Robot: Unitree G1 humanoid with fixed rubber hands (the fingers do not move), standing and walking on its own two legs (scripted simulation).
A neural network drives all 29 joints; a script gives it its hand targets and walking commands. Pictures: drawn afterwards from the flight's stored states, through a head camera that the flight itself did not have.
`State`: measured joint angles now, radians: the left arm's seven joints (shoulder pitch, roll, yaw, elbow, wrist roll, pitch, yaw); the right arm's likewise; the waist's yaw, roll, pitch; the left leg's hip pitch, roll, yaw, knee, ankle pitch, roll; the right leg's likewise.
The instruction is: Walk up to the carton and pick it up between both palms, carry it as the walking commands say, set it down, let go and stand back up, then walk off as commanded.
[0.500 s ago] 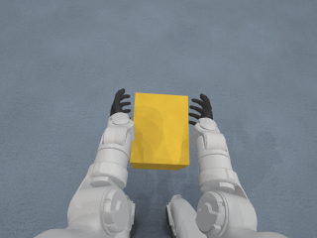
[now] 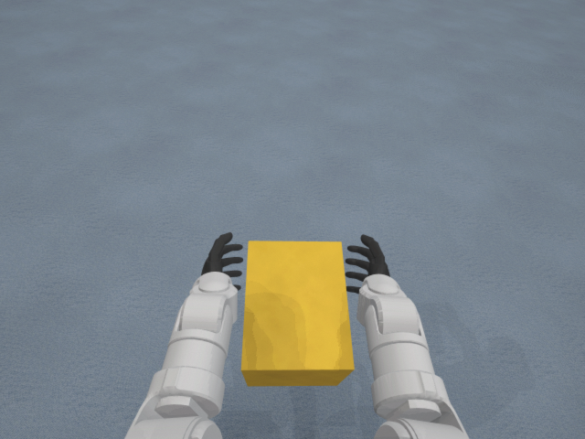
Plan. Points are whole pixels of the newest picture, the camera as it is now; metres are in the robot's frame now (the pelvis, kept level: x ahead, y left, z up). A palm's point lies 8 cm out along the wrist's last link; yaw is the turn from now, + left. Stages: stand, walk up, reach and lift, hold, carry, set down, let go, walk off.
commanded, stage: reach and lift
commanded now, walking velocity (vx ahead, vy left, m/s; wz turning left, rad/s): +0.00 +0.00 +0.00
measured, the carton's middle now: (293, 315) +0.32 -0.04 -0.06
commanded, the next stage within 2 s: hold in 1.60 s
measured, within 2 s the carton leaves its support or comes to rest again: neither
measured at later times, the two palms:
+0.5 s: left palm (195, 291) +0.30 +0.10 +0.05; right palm (363, 283) +0.30 -0.13 +0.06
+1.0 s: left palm (204, 294) +0.30 +0.09 +0.05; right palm (369, 292) +0.29 -0.13 +0.05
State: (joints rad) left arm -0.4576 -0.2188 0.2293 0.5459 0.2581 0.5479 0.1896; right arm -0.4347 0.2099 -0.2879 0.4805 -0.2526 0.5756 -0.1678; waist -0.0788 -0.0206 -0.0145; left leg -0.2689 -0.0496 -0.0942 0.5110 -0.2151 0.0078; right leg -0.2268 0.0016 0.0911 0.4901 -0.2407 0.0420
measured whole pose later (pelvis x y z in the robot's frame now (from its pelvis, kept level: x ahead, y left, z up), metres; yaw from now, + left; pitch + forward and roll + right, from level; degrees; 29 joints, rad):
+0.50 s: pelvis -0.01 -0.01 +0.00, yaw -1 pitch -8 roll +0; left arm -0.49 -0.23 0.30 0.53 0.33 0.71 0.18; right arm -0.50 0.24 -0.31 0.54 -0.33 0.71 -0.16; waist 0.00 -0.01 0.01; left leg -0.16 -0.04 -0.09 0.51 -0.22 0.00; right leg -0.13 0.01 0.10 0.51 -0.25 0.03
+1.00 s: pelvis -0.02 -0.01 -0.01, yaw -2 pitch -7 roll +0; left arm -0.55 -0.25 0.37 0.64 0.33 0.64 0.26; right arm -0.54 0.24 -0.37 0.63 -0.32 0.64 -0.20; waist 0.00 -0.01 -0.01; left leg -0.20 -0.03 -0.07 0.54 -0.22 -0.01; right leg -0.19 0.02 0.12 0.56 -0.25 0.03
